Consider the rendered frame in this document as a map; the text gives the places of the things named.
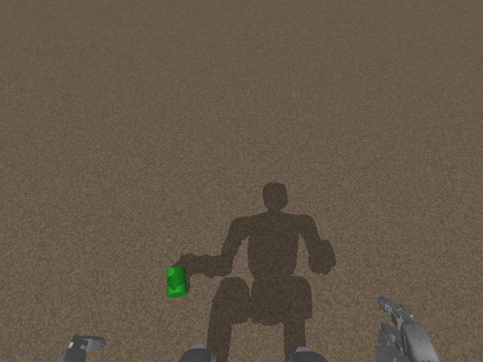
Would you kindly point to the can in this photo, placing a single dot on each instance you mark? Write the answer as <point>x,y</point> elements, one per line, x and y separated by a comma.
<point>176,281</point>

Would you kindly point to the right robot hand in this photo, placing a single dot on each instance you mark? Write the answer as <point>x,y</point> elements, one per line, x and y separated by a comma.
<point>412,344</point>

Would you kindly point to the left robot hand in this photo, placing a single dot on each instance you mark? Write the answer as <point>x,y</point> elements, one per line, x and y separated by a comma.
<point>80,346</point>

